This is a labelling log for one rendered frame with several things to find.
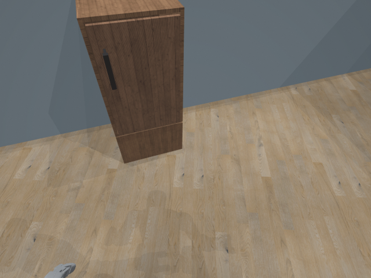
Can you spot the cupboard door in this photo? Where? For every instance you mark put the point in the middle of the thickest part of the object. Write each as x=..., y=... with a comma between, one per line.
x=144, y=55

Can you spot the left robot hand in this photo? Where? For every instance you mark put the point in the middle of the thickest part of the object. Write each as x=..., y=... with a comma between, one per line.
x=61, y=271

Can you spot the handle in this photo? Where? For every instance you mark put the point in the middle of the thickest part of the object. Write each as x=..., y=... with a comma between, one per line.
x=109, y=69

